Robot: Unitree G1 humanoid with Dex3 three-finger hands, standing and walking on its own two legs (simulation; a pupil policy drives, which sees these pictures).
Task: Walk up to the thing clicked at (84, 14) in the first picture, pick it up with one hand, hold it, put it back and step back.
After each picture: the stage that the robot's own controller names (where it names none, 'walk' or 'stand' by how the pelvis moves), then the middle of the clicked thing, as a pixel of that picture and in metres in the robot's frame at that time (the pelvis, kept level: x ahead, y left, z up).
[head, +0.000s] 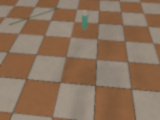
stand; (84, 20) +1.76 -0.09 -0.66
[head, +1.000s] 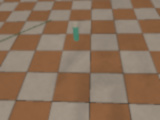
walk; (75, 31) +1.62 +0.13 -0.64
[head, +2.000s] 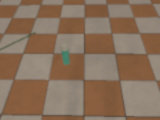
walk; (65, 54) +1.08 +0.20 -0.65
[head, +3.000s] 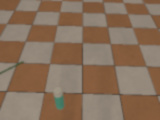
walk; (59, 98) +0.63 +0.18 -0.63
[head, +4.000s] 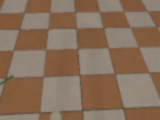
stand; out of the picture +0.40 +0.15 -0.63
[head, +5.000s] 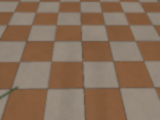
stand; out of the picture +0.37 +0.15 -0.65
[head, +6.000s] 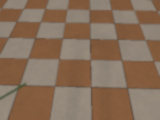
stand; out of the picture +0.36 +0.12 -0.65
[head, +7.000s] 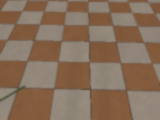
stand; out of the picture +0.35 +0.11 -0.66
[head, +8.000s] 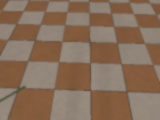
stand; out of the picture +0.35 +0.11 -0.66
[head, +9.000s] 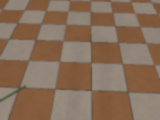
stand; out of the picture +0.34 +0.11 -0.66
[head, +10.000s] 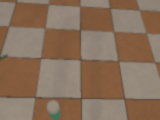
go down; (54, 110) +0.38 +0.12 -0.57
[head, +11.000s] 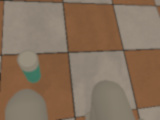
go down; (31, 68) +0.44 +0.16 -0.25
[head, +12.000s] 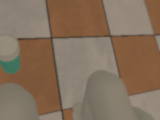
close in; (9, 57) +0.43 +0.18 -0.20
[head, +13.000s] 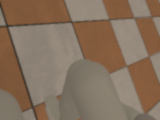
close; out of the picture +0.43 +0.21 -0.16
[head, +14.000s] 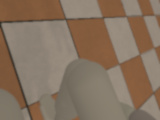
lift; out of the picture +0.42 +0.22 -0.16
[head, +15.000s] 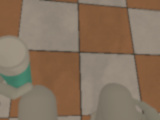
lift; (16, 71) +0.34 +0.20 -0.01
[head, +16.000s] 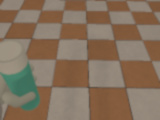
hold; (21, 81) +0.32 +0.17 +0.12
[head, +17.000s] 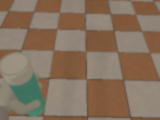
hold; (27, 89) +0.31 +0.17 +0.06
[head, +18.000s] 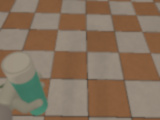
crouch; (29, 88) +0.31 +0.16 +0.06
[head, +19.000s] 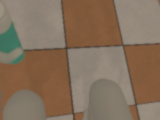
lower; (4, 38) +0.47 +0.17 -0.03
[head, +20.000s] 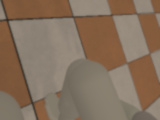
lower; out of the picture +0.45 +0.26 -0.15
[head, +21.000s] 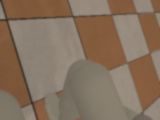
lower; out of the picture +0.44 +0.26 -0.16
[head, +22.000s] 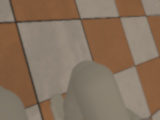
lower; out of the picture +0.44 +0.24 -0.14
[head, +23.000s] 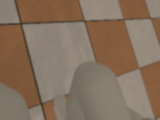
lower; out of the picture +0.42 +0.23 -0.14
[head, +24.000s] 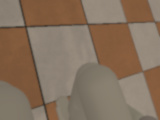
loosen; out of the picture +0.41 +0.20 -0.13
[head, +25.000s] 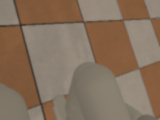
withdraw; out of the picture +0.42 +0.21 -0.17
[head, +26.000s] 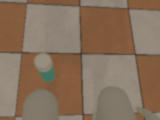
walk; (46, 69) +0.44 +0.15 -0.31
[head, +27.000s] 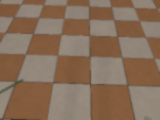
stand; out of the picture +0.36 +0.11 -0.59
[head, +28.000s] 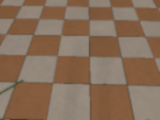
stand; out of the picture +0.36 +0.12 -0.60
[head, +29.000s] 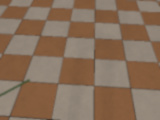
stand; out of the picture +0.37 +0.10 -0.64
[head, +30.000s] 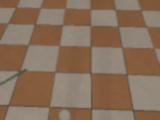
walk; out of the picture +0.40 +0.11 -0.64
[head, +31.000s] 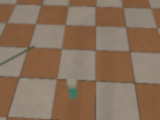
walk; (72, 88) +0.58 +0.08 -0.63
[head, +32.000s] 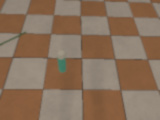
walk; (61, 61) +0.89 +0.13 -0.64
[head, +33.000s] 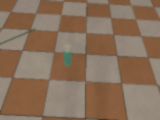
stand; (67, 55) +1.03 +0.10 -0.65
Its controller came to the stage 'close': yes
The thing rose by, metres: 0.72
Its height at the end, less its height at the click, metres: +0.00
